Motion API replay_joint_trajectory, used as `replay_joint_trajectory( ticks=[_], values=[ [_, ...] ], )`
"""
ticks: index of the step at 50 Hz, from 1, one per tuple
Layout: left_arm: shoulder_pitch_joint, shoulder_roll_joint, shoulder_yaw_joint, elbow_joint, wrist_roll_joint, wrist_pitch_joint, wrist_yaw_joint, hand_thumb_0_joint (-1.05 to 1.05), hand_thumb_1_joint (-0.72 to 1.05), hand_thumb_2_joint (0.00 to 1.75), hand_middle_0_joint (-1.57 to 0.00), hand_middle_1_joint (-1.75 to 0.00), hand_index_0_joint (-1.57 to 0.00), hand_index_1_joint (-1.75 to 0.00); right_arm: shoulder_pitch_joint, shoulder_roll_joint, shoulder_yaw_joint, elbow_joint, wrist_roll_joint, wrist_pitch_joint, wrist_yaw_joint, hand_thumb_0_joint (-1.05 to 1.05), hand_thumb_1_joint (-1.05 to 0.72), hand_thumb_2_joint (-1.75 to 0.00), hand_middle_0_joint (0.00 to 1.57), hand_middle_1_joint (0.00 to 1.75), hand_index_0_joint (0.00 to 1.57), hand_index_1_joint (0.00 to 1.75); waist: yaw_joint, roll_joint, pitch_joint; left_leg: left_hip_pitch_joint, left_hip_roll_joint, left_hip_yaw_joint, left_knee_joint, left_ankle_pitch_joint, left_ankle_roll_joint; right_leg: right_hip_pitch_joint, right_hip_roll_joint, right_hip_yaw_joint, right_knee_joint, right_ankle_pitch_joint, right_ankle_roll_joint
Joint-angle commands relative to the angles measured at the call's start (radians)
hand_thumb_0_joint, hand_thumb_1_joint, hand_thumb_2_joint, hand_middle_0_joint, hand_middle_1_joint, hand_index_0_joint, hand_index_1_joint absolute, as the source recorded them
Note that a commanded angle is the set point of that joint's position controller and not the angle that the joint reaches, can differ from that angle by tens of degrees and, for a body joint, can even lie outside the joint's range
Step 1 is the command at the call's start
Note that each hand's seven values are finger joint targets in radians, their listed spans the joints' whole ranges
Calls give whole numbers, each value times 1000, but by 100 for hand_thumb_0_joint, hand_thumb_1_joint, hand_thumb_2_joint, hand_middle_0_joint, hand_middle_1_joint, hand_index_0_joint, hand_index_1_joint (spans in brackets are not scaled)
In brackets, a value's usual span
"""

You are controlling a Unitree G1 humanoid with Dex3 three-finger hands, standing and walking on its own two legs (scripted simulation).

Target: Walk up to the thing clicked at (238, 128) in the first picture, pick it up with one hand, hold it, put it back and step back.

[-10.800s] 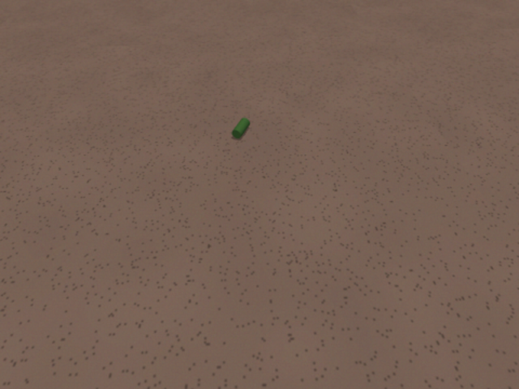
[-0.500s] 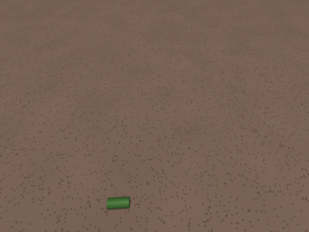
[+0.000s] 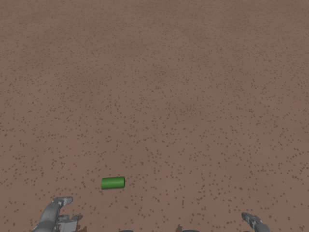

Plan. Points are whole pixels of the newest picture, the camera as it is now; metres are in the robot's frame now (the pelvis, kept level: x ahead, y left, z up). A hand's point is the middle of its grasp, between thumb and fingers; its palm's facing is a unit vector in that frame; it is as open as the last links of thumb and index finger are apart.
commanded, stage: rise first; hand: left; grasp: from above
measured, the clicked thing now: (113, 182) +0.43 +0.26 -0.73
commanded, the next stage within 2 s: none
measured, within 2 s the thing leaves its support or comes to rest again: neither
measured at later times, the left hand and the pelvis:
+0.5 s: hand out of the picture +0.13 +0.27 -0.22, palm faces -0.18 -0.86 -0.47, open 14.1 cm; pelvis -0.01 +0.01 -0.08, yaw +0 degrees
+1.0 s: hand (84, 206) +0.25 +0.31 -0.42, palm faces -0.45 -0.40 -0.80, open 13.6 cm; pelvis -0.07 +0.01 -0.28, yaw -2 degrees
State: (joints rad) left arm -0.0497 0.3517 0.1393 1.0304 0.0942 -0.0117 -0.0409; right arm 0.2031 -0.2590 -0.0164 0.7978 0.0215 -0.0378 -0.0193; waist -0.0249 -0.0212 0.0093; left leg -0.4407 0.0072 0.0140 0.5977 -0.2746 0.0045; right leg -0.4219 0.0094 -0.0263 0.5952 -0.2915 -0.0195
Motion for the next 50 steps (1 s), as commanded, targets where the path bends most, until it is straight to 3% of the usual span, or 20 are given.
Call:
replay_joint_trajectory(
  ticks=[1, 3, 5, 7, 11, 13, 20, 22, 24, 28, 30, 34, 37, 40, 42, 46, 47, 50],
  values=[
    [81, 171, 35, -121, 64, 44, 17, 0, -19, 92, -8, -108, -11, -105, 13, -171, -63, -179, 4, -29, -10, 0, -92, -90, 20, 30, 20, 30, 50, 86, -253, 28, -28, 1, 28, 196, -1, 44, 4, 6, 15, 181, -17],
    [56, 192, 46, -158, 80, 76, 31, 0, -35, 94, -8, -109, -10, -107, -12, -175, -65, -224, 9, -38, -8, 0, -91, -90, 20, 30, 20, 30, 37, 49, -222, -33, -21, -6, 60, 135, 4, -10, 9, 0, 41, 120, -14],
    [72, 170, 39, -183, 82, 95, 40, 0, -51, 96, -8, -108, -9, -107, -8, -164, -63, -249, 8, -49, -4, 0, -89, -90, 20, 30, 20, 30, 26, 22, -194, -109, -21, -5, 109, 47, 11, -81, 10, 2, 74, 33, -10],
    [72, 161, 45, -233, 88, 96, 46, 0, -55, 96, -9, -107, -10, -106, 4, -158, -67, -265, 5, -66, -4, 0, -90, -90, 20, 30, 20, 30, 17, 19, -207, -156, -20, -4, 161, 4, 14, -140, 10, 6, 120, -8, -8],
    [112, 181, 71, -409, 104, 72, 52, 0, -57, 98, -8, -108, -9, -107, 21, -148, -75, -295, 0, -99, -10, 0, -89, -90, 20, 30, 20, 30, 15, 44, -309, -187, -12, -15, 253, 17, 14, -220, 10, 6, 233, 3, -10],
    [149, 194, 87, -459, 115, 68, 55, 0, -56, 99, -8, -107, -8, -107, 13, -145, -76, -306, -4, -111, -14, 0, -89, -89, 20, 30, 20, 30, 12, 75, -315, -207, -7, -19, 285, 16, 9, -265, 12, 6, 276, -2, -11],
    [271, 182, 74, -624, 152, 101, 50, 0, -59, 97, -10, -107, -10, -107, -2, -146, -78, -339, -12, -131, -24, 0, -93, -91, 20, 30, 20, 30, 7, 121, -382, -243, 8, -49, 371, 36, 3, -380, 13, -1, 385, -11, -15],
    [227, 188, 63, -651, 164, 109, 52, 0, -60, 96, -10, -107, -10, -107, -1, -147, -74, -337, -12, -139, -25, 0, -93, -91, 20, 30, 20, 30, -10, 122, -392, -272, 9, -48, 417, 48, 5, -427, 13, 0, 420, -5, -14],
    [203, 182, 59, -599, 195, 107, 56, 0, -59, 95, -10, -107, -11, -106, -2, -144, -72, -337, -14, -149, -24, 0, -94, -91, 20, 30, 20, 30, -26, 83, -365, -362, 3, -43, 480, 19, 13, -475, 13, -1, 462, -16, -12],
    [143, 214, 72, -537, 267, 62, 59, 0, -54, 92, -12, -105, -13, -104, -23, -151, -74, -330, -21, -170, -13, 0, -93, -90, 20, 30, 20, 30, -10, 77, -395, -505, -6, -37, 611, 2, 17, -610, 8, 1, 594, -34, -14],
    [124, 214, 64, -517, 304, 24, 55, 0, -51, 90, -14, -103, -15, -102, -33, -159, -78, -327, -20, -181, -1, 0, -92, -90, 20, 30, 20, 30, -7, 75, -439, -561, -10, -40, 669, -6, 17, -672, 11, 2, 659, -43, -15],
    [62, 274, 69, -519, 397, -58, 58, 0, -47, 89, -14, -105, -16, -103, -42, -176, -92, -308, -17, -188, 19, 0, -90, -90, 20, 30, 20, 30, 4, 105, -561, -639, -12, -44, 798, 23, 18, -791, 12, 7, 796, -23, -15],
    [-26, 320, 84, -453, 479, -115, 90, 0, -47, 88, -16, -105, -17, -103, -44, -188, -93, -283, -16, -183, 37, 0, -93, -91, 20, 30, 20, 30, 6, 95, -602, -758, -17, -44, 908, 32, 21, -885, 13, 8, 900, -5, -15],
    [-100, 387, 116, -454, 544, -148, 131, 0, -50, 92, -14, -104, -15, -103, -37, -206, -105, -257, -16, -170, 51, 0, -93, -91, 20, 30, 20, 30, 33, 133, -692, -769, -11, -53, 982, 70, 16, -965, 10, 1, 985, 3, -17],
    [-157, 397, 110, -441, 586, -155, 159, 0, -50, 93, -15, -103, -16, -102, -32, -214, -111, -244, -16, -161, 59, 0, -93, -91, 20, 30, 20, 30, 28, 125, -738, -791, -8, -59, 1024, 72, 14, -1009, 12, -7, 1026, -3, -18],
    [-387, 446, 80, -364, 653, -179, 187, 0, -49, 92, -16, -100, -17, -99, -13, -221, -115, -198, -27, -156, 68, 0, -94, -91, 20, 30, 20, 30, -11, 134, -777, -890, -5, -71, 1107, -38, 14, -1118, 11, -16, 1092, -87, -18],
    [-454, 495, 97, -342, 670, -188, 194, 0, -47, 91, -17, -99, -17, -98, -7, -222, -116, -186, -29, -153, 67, 0, -92, -91, 20, 30, 20, 30, -5, 126, -780, -929, -5, -66, 1131, -85, 18, -1134, 10, -16, 1100, -119, -15],
    [-539, 534, 98, -247, 725, -209, 209, 0, -41, 88, -21, -93, -21, -92, 15, -215, -113, -175, -35, -142, 67, 0, -91, -90, 20, 30, 20, 30, -4, 83, -806, -1046, -15, -39, 1182, -202, 27, -1122, 12, -12, 1103, -202, -11]
  ],
)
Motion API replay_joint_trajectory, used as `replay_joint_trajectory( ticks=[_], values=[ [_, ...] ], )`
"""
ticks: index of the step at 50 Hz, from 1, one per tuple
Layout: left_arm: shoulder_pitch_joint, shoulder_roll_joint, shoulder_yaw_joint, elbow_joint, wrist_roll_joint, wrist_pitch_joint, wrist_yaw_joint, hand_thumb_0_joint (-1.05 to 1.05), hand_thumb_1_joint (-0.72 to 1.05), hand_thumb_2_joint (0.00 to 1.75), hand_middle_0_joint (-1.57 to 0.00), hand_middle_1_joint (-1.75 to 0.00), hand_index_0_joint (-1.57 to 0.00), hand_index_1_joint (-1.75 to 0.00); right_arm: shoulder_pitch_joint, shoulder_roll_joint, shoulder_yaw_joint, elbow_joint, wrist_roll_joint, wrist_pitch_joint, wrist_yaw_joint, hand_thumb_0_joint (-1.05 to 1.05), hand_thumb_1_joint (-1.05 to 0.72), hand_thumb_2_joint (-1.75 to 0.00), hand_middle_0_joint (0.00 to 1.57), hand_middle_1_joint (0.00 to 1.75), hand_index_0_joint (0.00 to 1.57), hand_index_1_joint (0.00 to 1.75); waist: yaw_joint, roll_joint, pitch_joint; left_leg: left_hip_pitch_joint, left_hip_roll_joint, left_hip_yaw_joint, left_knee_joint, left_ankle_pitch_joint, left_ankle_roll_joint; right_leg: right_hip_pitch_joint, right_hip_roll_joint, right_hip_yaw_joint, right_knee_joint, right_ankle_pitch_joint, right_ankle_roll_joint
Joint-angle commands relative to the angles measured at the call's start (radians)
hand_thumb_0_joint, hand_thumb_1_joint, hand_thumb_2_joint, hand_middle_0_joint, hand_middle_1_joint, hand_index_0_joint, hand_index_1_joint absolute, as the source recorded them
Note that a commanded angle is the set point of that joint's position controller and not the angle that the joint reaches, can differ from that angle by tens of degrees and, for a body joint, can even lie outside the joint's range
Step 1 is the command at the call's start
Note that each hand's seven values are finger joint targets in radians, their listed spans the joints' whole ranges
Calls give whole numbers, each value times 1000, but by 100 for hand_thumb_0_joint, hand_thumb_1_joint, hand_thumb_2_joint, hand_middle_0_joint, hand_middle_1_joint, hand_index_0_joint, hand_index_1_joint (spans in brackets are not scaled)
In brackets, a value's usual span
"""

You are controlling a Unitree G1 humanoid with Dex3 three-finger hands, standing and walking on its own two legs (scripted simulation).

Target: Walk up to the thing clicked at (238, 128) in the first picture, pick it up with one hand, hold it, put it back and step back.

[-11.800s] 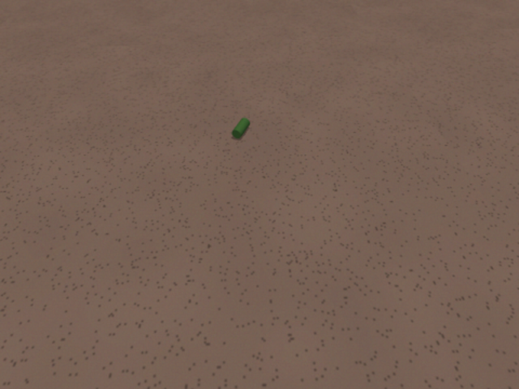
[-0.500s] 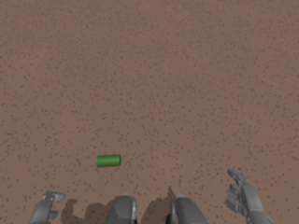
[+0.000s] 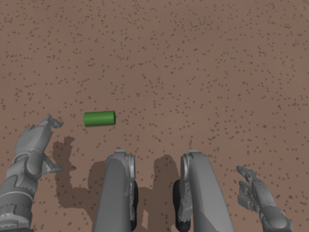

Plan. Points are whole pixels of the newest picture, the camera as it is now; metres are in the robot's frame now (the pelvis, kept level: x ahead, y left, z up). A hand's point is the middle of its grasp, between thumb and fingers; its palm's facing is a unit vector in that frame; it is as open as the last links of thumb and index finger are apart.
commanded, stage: rise first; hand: left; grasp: from above
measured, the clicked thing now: (100, 118) +0.49 +0.27 -0.45
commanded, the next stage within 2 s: approach in 1.56 s
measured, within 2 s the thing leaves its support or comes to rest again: neither
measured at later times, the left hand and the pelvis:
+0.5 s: hand (67, 129) +0.39 +0.33 -0.25, palm faces -0.47 -0.11 -0.87, open 13.4 cm; pelvis -0.02 +0.01 -0.10, yaw -4 degrees
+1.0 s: hand (74, 123) +0.43 +0.32 -0.30, palm faces -0.44 -0.05 -0.89, open 13.2 cm; pelvis -0.01 +0.01 -0.13, yaw -6 degrees
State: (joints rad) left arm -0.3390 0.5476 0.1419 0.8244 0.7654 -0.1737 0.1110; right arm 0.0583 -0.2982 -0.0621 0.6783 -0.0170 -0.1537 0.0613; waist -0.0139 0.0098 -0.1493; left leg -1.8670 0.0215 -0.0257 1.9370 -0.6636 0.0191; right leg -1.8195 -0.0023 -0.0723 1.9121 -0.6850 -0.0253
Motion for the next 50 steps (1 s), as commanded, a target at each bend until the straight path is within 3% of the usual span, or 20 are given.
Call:
replay_joint_trajectory(
  ticks=[1, 4, 5, 6, 7, 11, 14, 16, 21, 24, 32, 36, 40, 46, 48, 50],
  values=[
    [-274, 329, 84, -28, 67, -53, 62, 0, -41, 88, -22, -91, -22, -91, 169, -177, -67, -53, 2, -24, -14, 0, -91, -90, 20, 30, 20, 30, -15, 57, -663, 375, -29, 0, -151, 159, 10, 257, 24, 29, -203, 166, -6],
    [-368, 359, 69, 35, 114, -67, 71, 0, -35, 87, -21, -90, -21, -90, 179, -180, -63, -38, -4, -15, -16, 0, -87, -89, 20, 30, 20, 30, -29, 69, -639, 314, -31, 4, -123, 81, 15, 212, 27, 19, -191, 92, -7],
    [-401, 377, 73, 70, 130, -72, 74, 0, -34, 87, -20, -90, -21, -90, 185, -181, -58, -31, -6, -12, -15, 0, -86, -89, 20, 30, 20, 30, -38, 68, -615, 283, -30, -6, -122, 49, 16, 186, 27, 11, -175, 62, -7],
    [-412, 424, 94, 87, 145, -77, 79, 0, -35, 88, -20, -90, -21, -90, 180, -183, -55, -32, -7, -7, -15, 0, -86, -89, 20, 30, 20, 30, -24, 69, -613, 269, -30, -8, -115, 23, 17, 171, 30, 10, -166, 32, -8],
    [-447, 433, 89, 111, 162, -84, 83, 0, -36, 90, -19, -90, -19, -90, 178, -180, -52, -30, -8, -2, -15, 0, -85, -89, 20, 30, 20, 30, -36, 80, -592, 235, -31, -12, -106, -11, 18, 138, 32, 8, -152, -3, -10],
    [-498, 433, 68, 188, 227, -117, 107, 0, -39, 91, -15, -94, -16, -93, 183, -178, -32, -11, -21, 16, -6, 0, -86, -89, 20, 30, 20, 30, -52, 100, -546, 184, -33, -21, -67, -38, 21, 63, 33, -8, -102, -27, -15],
    [-560, 483, 80, 220, 278, -142, 140, 0, -42, 94, -16, -90, -16, -90, 188, -186, -21, 5, -32, 32, 0, 0, -87, -89, 20, 30, 20, 30, -57, 133, -536, 162, -35, -28, -41, -48, 21, 10, 32, -18, -63, -23, -17],
    [-580, 471, 65, 246, 309, -153, 162, 0, -41, 93, -17, -88, -17, -89, 193, -189, -13, 17, -40, 42, 6, 0, -88, -90, 20, 30, 20, 30, -65, 176, -533, 179, -30, -41, -36, -32, 15, -36, 30, -33, -25, 14, -19],
    [-642, 509, 78, 273, 386, -160, 220, 0, -42, 92, -20, -84, -18, -85, 213, -205, -13, 45, -59, 73, 19, 0, -89, -90, 20, 30, 20, 30, -71, 252, -595, 246, -25, -51, 8, 89, 0, -92, 28, -49, 47, 109, -23],
    [-639, 479, 60, 329, 417, -156, 243, 0, -40, 90, -22, -81, -21, -83, 233, -206, -11, 58, -72, 87, 30, 0, -90, -90, 20, 30, 20, 30, -90, 226, -594, 254, -23, -54, 44, 157, 3, -102, 30, -56, 63, 160, -19],
    [-702, 518, 67, 354, 468, -165, 287, 0, -34, 83, -27, -78, -26, -79, 237, -215, -17, 74, -102, 103, 46, 0, -91, -90, 20, 30, 20, 30, -108, 232, -589, 227, -18, -65, 91, 141, 5, -136, 28, -61, 104, 153, -13],
    [-721, 536, 70, 355, 489, -173, 303, 0, -34, 83, -27, -78, -26, -79, 238, -215, -10, 77, -114, 109, 52, 0, -91, -91, 20, 30, 20, 30, -118, 228, -605, 213, -18, -47, 139, 192, 14, -111, 32, -54, 115, 198, -9],
    [-713, 542, 91, 362, 487, -172, 320, 0, -36, 84, -26, -81, -25, -82, 245, -215, -1, 83, -129, 113, 58, 0, -92, -91, 20, 30, 20, 30, -121, 219, -637, 234, -15, -50, 168, 254, 16, -96, 35, -58, 134, 239, -5],
    [-723, 565, 100, 413, 496, -159, 334, 0, -38, 86, -24, -84, -23, -85, 236, -212, 14, 79, -141, 114, 60, 0, -92, -91, 20, 30, 20, 30, -126, 215, -600, 146, -14, -32, 198, 213, 23, -75, 45, -60, 134, 233, -6],
    [-720, 559, 96, 416, 485, -151, 336, 0, -40, 87, -23, -85, -22, -86, 224, -207, 15, 76, -136, 112, 58, 0, -92, -91, 20, 30, 20, 30, -118, 214, -601, 147, -13, -36, 197, 197, 23, -98, 49, -60, 137, 217, -9],
    [-756, 562, 90, 408, 484, -149, 337, 0, -41, 88, -20, -89, -20, -89, 222, -219, 12, 76, -139, 111, 57, 0, -91, -91, 20, 30, 20, 30, -132, 250, -582, 139, -10, -47, 189, 165, 18, -128, 47, -69, 156, 195, -11]
  ],
)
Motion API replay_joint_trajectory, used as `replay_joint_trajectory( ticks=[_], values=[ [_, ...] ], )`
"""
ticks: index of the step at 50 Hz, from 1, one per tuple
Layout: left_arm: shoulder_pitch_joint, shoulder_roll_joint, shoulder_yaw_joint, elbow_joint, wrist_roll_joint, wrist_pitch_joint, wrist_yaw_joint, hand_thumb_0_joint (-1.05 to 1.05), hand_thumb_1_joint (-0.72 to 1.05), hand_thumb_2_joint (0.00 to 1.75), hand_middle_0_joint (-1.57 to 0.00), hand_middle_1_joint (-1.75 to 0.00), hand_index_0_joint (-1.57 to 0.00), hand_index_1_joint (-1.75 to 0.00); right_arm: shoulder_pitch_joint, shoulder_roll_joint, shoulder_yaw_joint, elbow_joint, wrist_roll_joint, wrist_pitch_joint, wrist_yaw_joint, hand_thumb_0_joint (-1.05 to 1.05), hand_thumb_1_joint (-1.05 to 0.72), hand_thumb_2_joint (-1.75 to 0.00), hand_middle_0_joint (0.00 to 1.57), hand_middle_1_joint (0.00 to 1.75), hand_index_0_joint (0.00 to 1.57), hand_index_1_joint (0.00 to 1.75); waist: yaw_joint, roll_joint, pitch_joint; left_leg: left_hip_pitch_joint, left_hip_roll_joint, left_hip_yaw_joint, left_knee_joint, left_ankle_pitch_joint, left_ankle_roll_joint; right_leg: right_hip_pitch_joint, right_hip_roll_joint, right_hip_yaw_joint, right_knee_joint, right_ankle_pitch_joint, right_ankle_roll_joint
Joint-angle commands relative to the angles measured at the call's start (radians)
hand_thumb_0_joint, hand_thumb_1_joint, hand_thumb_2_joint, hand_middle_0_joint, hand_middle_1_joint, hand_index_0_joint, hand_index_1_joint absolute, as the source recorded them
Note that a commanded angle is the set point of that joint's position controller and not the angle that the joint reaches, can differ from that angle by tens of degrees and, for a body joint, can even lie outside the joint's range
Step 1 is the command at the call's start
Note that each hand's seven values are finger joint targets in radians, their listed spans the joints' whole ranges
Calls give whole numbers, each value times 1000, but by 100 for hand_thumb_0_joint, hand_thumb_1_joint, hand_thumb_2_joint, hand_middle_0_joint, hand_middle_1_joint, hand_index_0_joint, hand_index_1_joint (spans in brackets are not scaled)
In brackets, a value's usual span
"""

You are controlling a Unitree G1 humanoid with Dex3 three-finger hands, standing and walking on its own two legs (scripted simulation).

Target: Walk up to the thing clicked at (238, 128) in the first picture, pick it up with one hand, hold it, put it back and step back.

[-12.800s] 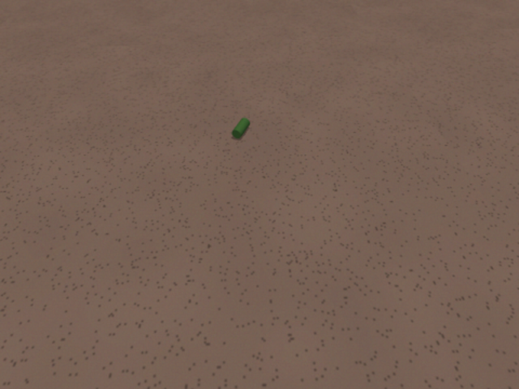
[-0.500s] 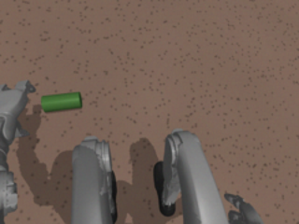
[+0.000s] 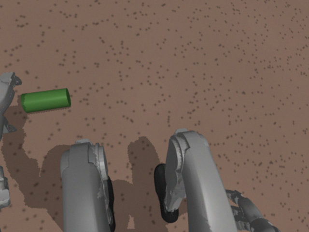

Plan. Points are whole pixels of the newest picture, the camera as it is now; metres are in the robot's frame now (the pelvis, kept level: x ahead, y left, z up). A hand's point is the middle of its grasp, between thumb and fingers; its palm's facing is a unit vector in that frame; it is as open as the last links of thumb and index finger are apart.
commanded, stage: rise first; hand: left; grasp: from above
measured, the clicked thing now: (47, 100) +0.47 +0.31 -0.31
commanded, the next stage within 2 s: approach in 0.56 s
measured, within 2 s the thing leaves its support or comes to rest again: neither
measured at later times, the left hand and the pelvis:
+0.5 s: hand (11, 107) +0.42 +0.36 -0.19, palm faces -0.44 -0.10 -0.89, open 13.9 cm; pelvis +0.00 +0.00 -0.01, yaw -1 degrees
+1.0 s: hand (44, 93) +0.46 +0.29 -0.21, palm faces -0.40 -0.06 -0.91, open 14.2 cm; pelvis +0.00 +0.00 -0.02, yaw -2 degrees
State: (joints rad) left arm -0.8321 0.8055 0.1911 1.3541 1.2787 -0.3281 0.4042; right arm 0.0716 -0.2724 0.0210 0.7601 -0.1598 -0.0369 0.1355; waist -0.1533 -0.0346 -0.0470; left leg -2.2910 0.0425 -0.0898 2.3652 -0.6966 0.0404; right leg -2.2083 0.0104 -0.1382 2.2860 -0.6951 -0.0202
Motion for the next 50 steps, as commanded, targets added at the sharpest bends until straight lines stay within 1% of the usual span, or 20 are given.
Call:
replay_joint_trajectory(
  ticks=[1, 4, 7, 8, 12, 16, 17, 23, 25, 27, 28, 32, 33, 34, 41, 42, 44, 47, 48, 50],
  values=[
    [-234, 304, 39, -104, -27, 11, 42, 0, -42, 89, -20, -89, -20, -89, 207, -241, -68, -7, 4, -9, -16, 0, -91, -91, 20, 30, 20, 30, 18, 281, -674, 558, -31, 15, -239, 192, -2, 263, 37, -4, -220, 202, -18],
    [-254, 301, 25, -117, -29, 14, 32, 0, -43, 90, -19, -89, -19, -89, 208, -242, -65, -8, 7, -8, -16, 0, -91, -91, 20, 30, 20, 30, 4, 299, -668, 555, -31, 10, -239, 186, -5, 249, 37, -6, -208, 197, -18],
    [-229, 317, 35, -121, -34, 20, 27, 0, -46, 92, -17, -91, -16, -91, 218, -246, -65, -8, 10, -7, -16, 0, -91, -91, 20, 30, 20, 30, 11, 283, -681, 568, -30, 9, -228, 210, -4, 262, 37, -5, -207, 217, -18],
    [-246, 314, 34, -135, -38, 18, 28, 0, -47, 93, -16, -92, -15, -92, 219, -248, -65, -10, 8, -8, -15, 0, -91, -91, 20, 30, 20, 30, 0, 290, -676, 562, -29, 9, -226, 210, -4, 264, 37, -7, -205, 220, -16],
    [-241, 317, 35, -148, -47, 13, 24, 0, -48, 95, -16, -92, -15, -93, 229, -250, -58, -10, 8, -8, -14, 0, -91, -91, 20, 30, 20, 30, 0, 293, -688, 568, -27, 8, -209, 237, -4, 273, 39, -6, -201, 243, -13],
    [-218, 330, 47, -137, -42, 14, 29, 0, -51, 97, -13, -94, -12, -95, 232, -253, -55, -11, 10, -7, -12, 0, -91, -91, 20, 30, 20, 30, 6, 314, -683, 578, -26, 5, -210, 247, -8, 258, 40, -10, -189, 243, -17],
    [-240, 335, 53, -144, -44, 11, 31, 0, -51, 97, -12, -95, -12, -95, 228, -255, -54, -11, 9, -5, -12, 0, -91, -91, 20, 30, 20, 30, -3, 313, -687, 570, -25, 2, -209, 242, -8, 255, 41, -13, -188, 242, -15],
    [-246, 329, 48, -117, -39, 16, 41, 0, -54, 100, -10, -97, -9, -98, 240, -257, -43, -13, 5, -7, -9, 0, -91, -90, 20, 30, 20, 30, -15, 291, -665, 530, -27, 12, -194, 225, -2, 274, 44, -14, -192, 242, -15],
    [-258, 320, 27, -103, -38, 18, 37, 0, -53, 98, -10, -98, -10, -98, 236, -256, -42, -14, 6, -12, -8, 0, -91, -91, 20, 30, 20, 30, -23, 312, -639, 521, -26, 12, -194, 208, -3, 260, 43, -15, -188, 230, -16],
    [-271, 335, 34, -92, -30, 18, 38, 0, -54, 99, -9, -99, -9, -99, 240, -260, -38, -12, 4, -12, -9, 0, -91, -90, 20, 30, 20, 30, -29, 303, -645, 511, -28, 11, -192, 202, -1, 270, 45, -18, -191, 227, -15],
    [-270, 338, 41, -93, -40, 17, 40, 0, -53, 98, -9, -100, -9, -100, 238, -260, -41, -16, 7, -12, -9, 0, -91, -90, 20, 30, 20, 30, -24, 292, -651, 509, -26, 8, -196, 193, -2, 265, 45, -20, -189, 220, -16],
    [-289, 337, 29, -104, -36, 16, 36, 0, -55, 100, -7, -101, -7, -101, 237, -263, -40, -14, 8, -15, -9, 0, -91, -90, 20, 30, 20, 30, -33, 316, -650, 526, -24, -1, -193, 197, -5, 243, 45, -23, -178, 220, -17],
    [-277, 339, 29, -97, -26, 16, 36, 0, -61, 108, -9, -95, -4, -100, 237, -259, -34, -17, 5, -13, -9, 0, -92, -91, 20, 30, 20, 30, -30, 325, -651, 514, -26, 8, -188, 206, -5, 266, 48, -22, -182, 232, -15],
    [-275, 337, 34, -91, -32, 18, 38, 0, -56, 100, -6, -102, -6, -102, 241, -262, -39, -17, 8, -15, -8, 0, -91, -90, 20, 30, 20, 30, -36, 308, -647, 523, -24, 3, -185, 210, -4, 255, 44, -24, -177, 234, -15],
    [-387, 195, -96, -68, -18, 18, 53, 0, -56, 100, -6, -104, -7, -104, 264, -262, -31, -3, 5, -28, -4, 0, -91, -90, 20, 30, 20, 30, -112, 345, -613, 547, -17, -19, -184, 207, -12, 193, 50, -44, -169, 239, -14],
    [-438, 182, -104, -90, -21, 17, 64, 0, -55, 99, -6, -105, -7, -104, 276, -269, -31, -3, 2, -31, -4, 0, -91, -90, 20, 30, 20, 30, -132, 346, -620, 544, -18, -23, -187, 199, -13, 191, 47, -50, -170, 237, -12],
    [-447, 156, -122, -54, -13, 36, 84, 0, -56, 100, -6, -105, -7, -104, 282, -269, -25, 1, 0, -41, -3, 0, -91, -90, 20, 30, 20, 30, -139, 344, -613, 552, -16, -18, -184, 193, -13, 188, 49, -52, -174, 239, -12],
    [-477, 214, -87, -73, -2, 72, 129, 0, -58, 102, -7, -103, -6, -103, 278, -277, -17, -11, -3, -50, -6, 0, -91, -90, 20, 30, 20, 30, -125, 408, -669, 580, -15, -13, -189, 216, -18, 207, 47, -50, -160, 269, -13],
    [-475, 243, -65, -72, 3, 93, 145, 0, -58, 102, -7, -103, -6, -103, 278, -277, -15, -18, 0, -50, -6, 0, -91, -90, 20, 30, 20, 30, -107, 417, -690, 587, -16, -3, -193, 225, -19, 217, 47, -43, -161, 280, -18],
    [-494, 304, -11, -85, 10, 138, 170, 0, -59, 103, -7, -101, -6, -102, 273, -275, -8, -37, -1, -48, -3, 0, -91, -90, 20, 30, 20, 30, -94, 437, -738, 584, -16, 17, -185, 251, -18, 257, 46, -31, -158, 310, -23]
  ],
)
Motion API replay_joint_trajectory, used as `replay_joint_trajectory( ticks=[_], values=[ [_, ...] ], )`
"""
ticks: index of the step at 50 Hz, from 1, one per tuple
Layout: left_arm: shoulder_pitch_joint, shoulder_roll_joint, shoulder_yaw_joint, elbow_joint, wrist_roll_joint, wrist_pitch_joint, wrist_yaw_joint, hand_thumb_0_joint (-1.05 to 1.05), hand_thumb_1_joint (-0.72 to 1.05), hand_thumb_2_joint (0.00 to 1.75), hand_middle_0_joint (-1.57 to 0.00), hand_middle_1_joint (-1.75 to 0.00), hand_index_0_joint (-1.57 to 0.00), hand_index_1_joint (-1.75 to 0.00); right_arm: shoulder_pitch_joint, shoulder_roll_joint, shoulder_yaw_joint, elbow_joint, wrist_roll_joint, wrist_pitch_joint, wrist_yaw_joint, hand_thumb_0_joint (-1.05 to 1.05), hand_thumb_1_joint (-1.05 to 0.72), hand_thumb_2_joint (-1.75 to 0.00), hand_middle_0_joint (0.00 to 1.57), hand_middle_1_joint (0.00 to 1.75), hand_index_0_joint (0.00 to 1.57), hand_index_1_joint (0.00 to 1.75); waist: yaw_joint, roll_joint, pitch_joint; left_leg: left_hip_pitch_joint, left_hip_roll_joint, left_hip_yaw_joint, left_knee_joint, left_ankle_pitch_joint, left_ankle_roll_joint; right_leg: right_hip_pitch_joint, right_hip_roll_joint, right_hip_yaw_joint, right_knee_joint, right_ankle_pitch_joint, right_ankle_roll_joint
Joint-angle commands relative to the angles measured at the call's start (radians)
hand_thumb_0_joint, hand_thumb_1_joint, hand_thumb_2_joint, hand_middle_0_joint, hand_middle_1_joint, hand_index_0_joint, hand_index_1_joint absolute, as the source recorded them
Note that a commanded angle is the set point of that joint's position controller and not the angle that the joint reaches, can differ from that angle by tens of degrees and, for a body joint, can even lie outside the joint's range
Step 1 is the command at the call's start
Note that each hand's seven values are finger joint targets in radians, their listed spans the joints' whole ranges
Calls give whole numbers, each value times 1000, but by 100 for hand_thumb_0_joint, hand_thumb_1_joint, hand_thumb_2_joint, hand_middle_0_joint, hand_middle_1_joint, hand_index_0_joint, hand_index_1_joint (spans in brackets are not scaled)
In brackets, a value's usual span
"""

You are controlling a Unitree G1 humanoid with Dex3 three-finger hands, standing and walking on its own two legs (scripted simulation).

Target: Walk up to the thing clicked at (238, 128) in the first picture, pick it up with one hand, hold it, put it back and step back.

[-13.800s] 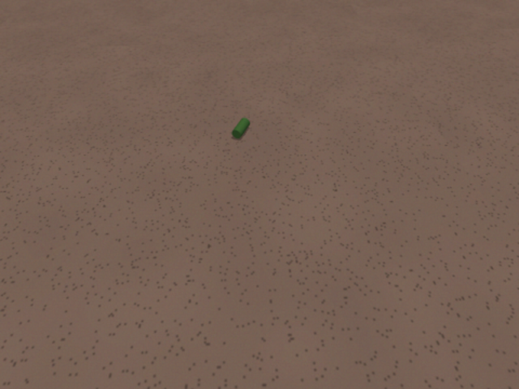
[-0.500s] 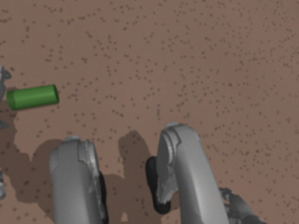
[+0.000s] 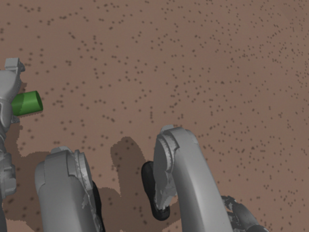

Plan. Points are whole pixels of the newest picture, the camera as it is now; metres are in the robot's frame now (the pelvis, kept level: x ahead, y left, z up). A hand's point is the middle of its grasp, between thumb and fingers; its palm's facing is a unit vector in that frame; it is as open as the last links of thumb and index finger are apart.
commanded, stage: approach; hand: left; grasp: from above
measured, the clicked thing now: (14, 105) +0.46 +0.32 -0.29
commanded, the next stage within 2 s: rest palm in 0.64 s
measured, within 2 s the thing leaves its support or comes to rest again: neither
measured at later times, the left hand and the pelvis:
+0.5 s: hand out of the picture +0.39 +0.33 -0.21, palm faces -0.59 -0.16 -0.79, open 13.9 cm; pelvis -0.01 +0.00 +0.00, yaw +0 degrees
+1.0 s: hand out of the picture +0.47 +0.33 -0.19, palm faces -0.54 -0.08 -0.84, open 14.2 cm; pelvis +0.00 +0.00 -0.01, yaw +0 degrees
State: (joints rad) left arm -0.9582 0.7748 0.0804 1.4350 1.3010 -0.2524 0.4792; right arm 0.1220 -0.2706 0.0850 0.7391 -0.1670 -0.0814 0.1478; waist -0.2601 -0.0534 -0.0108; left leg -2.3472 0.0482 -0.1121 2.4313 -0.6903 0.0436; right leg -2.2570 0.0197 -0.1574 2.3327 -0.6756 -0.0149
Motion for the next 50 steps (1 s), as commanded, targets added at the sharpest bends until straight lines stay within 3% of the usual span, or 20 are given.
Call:
replay_joint_trajectory(
  ticks=[1, 4, 8, 10, 11, 12, 15, 19, 22, 23, 26, 27, 31, 33, 35, 38, 42, 44, 47, 50],
  values=[
    [-369, 347, 114, -161, -11, 86, 102, 0, -61, 104, -7, -100, -5, -101, 226, -279, -69, -22, 9, -2, -14, 0, -91, -90, 20, 30, 20, 30, 12, 467, -779, 643, -22, 43, -255, 262, -20, 316, 34, -8, -202, 306, -29],
    [-409, 328, 68, -76, -14, 147, 79, 0, -61, 104, -7, -100, -5, -101, 213, -276, -47, -32, 21, -2, -12, 0, -91, -90, 20, 30, 20, 30, -16, 427, -713, 559, -23, 59, -240, 215, -4, 302, 38, 4, -230, 280, -28],
    [-260, 346, 80, 10, -80, 208, 16, 0, -59, 102, -7, -100, -6, -101, 211, -276, -36, -48, 39, -3, -10, 0, -91, -90, 20, 30, 20, 30, 24, 329, -675, 439, -31, 68, -242, 175, 17, 383, 43, 18, -256, 237, -16],
    [-204, 321, 50, 31, -111, 219, -49, 0, -57, 100, -7, -103, -7, -103, 210, -274, -32, -54, 55, -1, -9, 0, -91, -90, 20, 30, 20, 30, 16, 271, -618, 397, -37, 60, -250, 146, 25, 384, 42, 18, -256, 205, -15],
    [-193, 326, 41, 17, -122, 215, -85, 0, -56, 99, -7, -104, -7, -104, 207, -278, -32, -60, 60, 0, -8, 0, -91, -90, 20, 30, 20, 30, 6, 262, -608, 383, -38, 56, -252, 141, 26, 402, 43, 19, -252, 199, -14],
    [-180, 368, 70, -12, -137, 204, -118, 0, -56, 99, -7, -105, -7, -104, 202, -290, -43, -82, 63, 2, -11, 0, -91, -90, 20, 30, 20, 30, 18, 224, -626, 371, -40, 50, -251, 138, 28, 426, 43, 19, -251, 194, -12],
    [-137, 290, 16, 14, -172, 160, -206, 0, -53, 96, -8, -106, -9, -104, 213, -283, -30, -64, 65, 15, -13, 0, -91, -90, 20, 30, 20, 30, 0, 172, -588, 324, -42, 46, -240, 133, 28, 451, 44, 17, -256, 187, -6],
    [-168, 254, 12, -112, -198, 18, -238, 0, -49, 94, -10, -106, -12, -104, 244, -295, -33, -51, 45, 17, -11, 0, -91, -90, 20, 30, 20, 30, -28, 171, -573, 357, -45, 37, -200, 154, 12, 445, 45, 2, -260, 191, -11],
    [-214, 288, 32, -270, -188, -127, -192, 0, -49, 92, -10, -105, -12, -103, 255, -307, -49, -46, 21, 10, -17, 0, -91, -90, 20, 30, 20, 30, -13, 270, -634, 462, -39, 32, -178, 180, -11, 439, 44, -3, -264, 200, -19],
    [-186, 322, 70, -383, -187, -163, -163, 0, -51, 94, -8, -106, -10, -103, 243, -304, -58, -51, 15, 9, -21, 0, -91, -90, 20, 30, 20, 30, 13, 324, -699, 547, -34, 32, -181, 201, -20, 439, 44, 0, -256, 214, -19],
    [-113, 366, 129, -621, -134, -191, -39, 0, -55, 97, -7, -102, -8, -101, 172, -297, -92, -68, -1, 19, -25, 0, -91, -90, 20, 30, 20, 30, 74, 503, -860, 749, -18, 27, -212, 279, -44, 386, 39, 0, -194, 262, -31],
    [-91, 352, 137, -580, -106, -172, 4, 0, -57, 100, -7, -100, -6, -100, 147, -300, -106, -62, -6, 21, -24, 0, -90, -90, 20, 30, 20, 30, 78, 513, -836, 766, -14, 18, -219, 287, -49, 326, 35, -4, -173, 255, -36],
    [-299, 299, 120, -322, -32, -55, 148, 0, -61, 109, -6, -91, -2, -95, 138, -284, -94, 3, -7, 23, -32, 0, -90, -90, 20, 30, 20, 30, -22, 507, -684, 689, -5, 9, -241, 218, -48, 170, 31, -37, -159, 228, -33],
    [-356, 272, 67, -190, 11, 11, 170, 0, -61, 113, -8, -91, -3, -96, 143, -287, -75, 20, -6, 21, -29, 0, -90, -90, 20, 30, 20, 30, -45, 483, -618, 634, -9, 10, -246, 170, -43, 128, 28, -43, -171, 210, -36],
    [-406, 264, 33, -80, 23, 72, 167, 0, -61, 116, -9, -94, -5, -99, 142, -295, -69, 30, -1, 16, -24, 0, -90, -90, 20, 30, 20, 30, -43, 496, -603, 614, -15, 5, -265, 148, -39, 107, 24, -41, -172, 199, -37],
    [-456, 227, -21, 63, -17, 135, 110, 0, -58, 110, -6, -99, -5, -100, 155, -306, -54, 27, 1, -4, -14, 0, -90, -90, 20, 30, 20, 30, -67, 431, -539, 546, -23, -2, -275, 87, -24, 103, 25, -39, -188, 153, -29],
    [-438, 217, -65, 131, -71, 164, -39, 0, -55, 100, -6, -103, -6, -103, 183, -317, -29, -19, 17, -24, -14, 0, -90, -90, 20, 30, 20, 30, -110, 292, -492, 442, -35, 1, -233, 59, 6, 187, 27, -22, -221, 130, -16],
    [-321, 307, -2, 175, -82, 168, -104, 0, -54, 99, -6, -105, -7, -104, 197, -319, -18, -41, 23, -17, -17, 0, -90, -90, 20, 30, 20, 30, -76, 240, -538, 412, -40, 10, -213, 127, 14, 287, 27, -12, -219, 186, -12],
    [-271, 231, -77, 134, -119, 143, -189, 0, -53, 96, -6, -108, -8, -106, 179, -299, 4, -75, 29, 1, -8, 0, -90, -90, 20, 30, 20, 30, -54, 252, -572, 414, -44, 20, -235, 189, 8, 385, 36, -10, -218, 238, -11],
    [-299, 412, 5, -22, -133, 74, -199, 0, -53, 95, -6, -108, -8, -106, 205, -330, 24, -114, 30, 20, -14, 0, -90, -90, 20, 30, 20, 30, -39, 270, -652, 447, -43, 25, -200, 263, 5, 479, 37, -10, -225, 298, -7]
  ],
)
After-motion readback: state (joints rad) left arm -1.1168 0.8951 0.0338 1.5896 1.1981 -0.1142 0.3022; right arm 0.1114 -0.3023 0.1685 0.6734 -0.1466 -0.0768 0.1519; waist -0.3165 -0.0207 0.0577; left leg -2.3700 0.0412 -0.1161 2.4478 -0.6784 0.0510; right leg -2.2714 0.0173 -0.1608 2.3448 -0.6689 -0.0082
